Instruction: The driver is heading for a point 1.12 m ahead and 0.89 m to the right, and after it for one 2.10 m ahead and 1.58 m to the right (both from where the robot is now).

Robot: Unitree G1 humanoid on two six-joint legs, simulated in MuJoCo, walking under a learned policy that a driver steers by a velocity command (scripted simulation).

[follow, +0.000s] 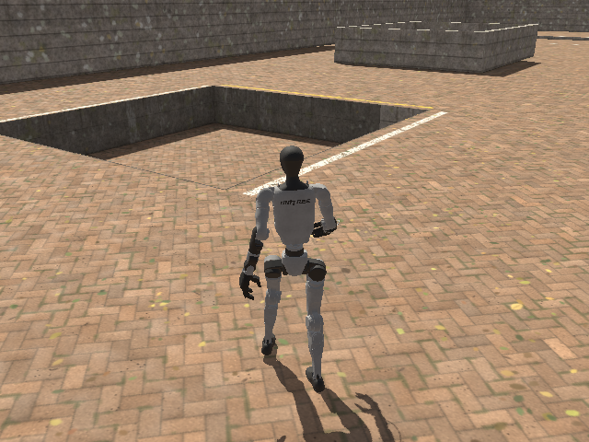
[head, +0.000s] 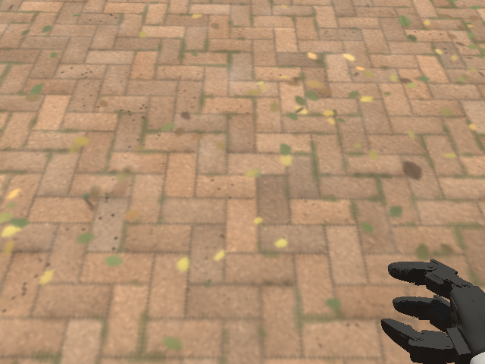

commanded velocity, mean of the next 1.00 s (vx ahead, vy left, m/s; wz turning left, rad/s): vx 1.00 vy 0.00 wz -0.92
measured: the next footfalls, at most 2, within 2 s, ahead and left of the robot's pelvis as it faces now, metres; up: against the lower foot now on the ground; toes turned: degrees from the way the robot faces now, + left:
left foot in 0.08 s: +0.26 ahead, +0.16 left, +0.00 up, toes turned -11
right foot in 0.52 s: +0.60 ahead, -0.20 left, +0.00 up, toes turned -33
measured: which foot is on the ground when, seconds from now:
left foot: up 0.00-0.06, down 0.08-0.52, up 0.54-0.92, down 0.94-1.00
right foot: down 0.00-0.08, up 0.10-0.50, down 0.52-0.94, up 0.96-1.00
